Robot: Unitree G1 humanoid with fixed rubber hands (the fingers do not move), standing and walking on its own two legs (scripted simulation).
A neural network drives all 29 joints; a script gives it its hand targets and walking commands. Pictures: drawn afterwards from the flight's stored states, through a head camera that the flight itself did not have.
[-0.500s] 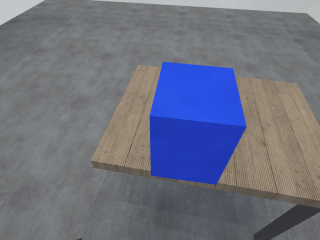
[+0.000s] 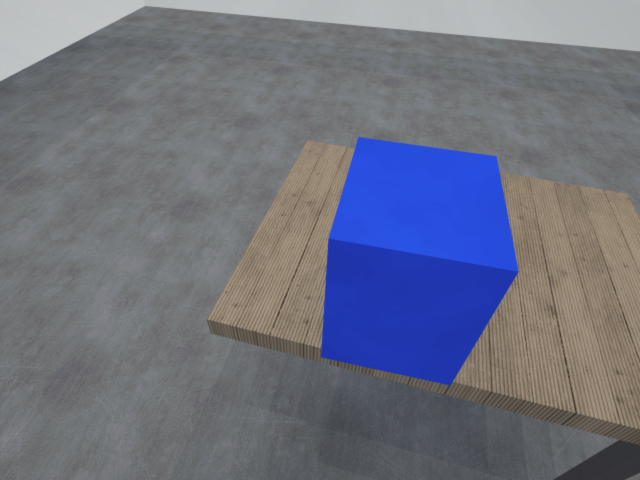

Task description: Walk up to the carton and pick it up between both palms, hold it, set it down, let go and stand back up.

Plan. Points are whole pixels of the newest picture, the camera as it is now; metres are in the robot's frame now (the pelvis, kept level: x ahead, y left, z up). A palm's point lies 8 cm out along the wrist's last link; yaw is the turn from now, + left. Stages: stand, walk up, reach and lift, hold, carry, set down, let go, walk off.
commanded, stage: stand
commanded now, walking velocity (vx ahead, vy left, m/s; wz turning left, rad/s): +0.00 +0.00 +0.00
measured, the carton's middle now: (404, 261) +0.46 -0.09 +0.02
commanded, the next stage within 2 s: none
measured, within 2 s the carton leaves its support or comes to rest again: neither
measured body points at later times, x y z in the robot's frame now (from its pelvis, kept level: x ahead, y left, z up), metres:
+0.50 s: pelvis +0.00 -0.02 +0.00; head -0.01 +0.00 +0.45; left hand -0.04 +0.20 -0.17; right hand +0.00 -0.23 -0.16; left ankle +0.02 +0.11 -0.74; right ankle -0.03 -0.11 -0.74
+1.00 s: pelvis +0.00 -0.03 +0.00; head -0.01 -0.01 +0.45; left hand -0.06 +0.18 -0.17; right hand -0.01 -0.23 -0.16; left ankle +0.02 +0.11 -0.74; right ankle -0.03 -0.11 -0.74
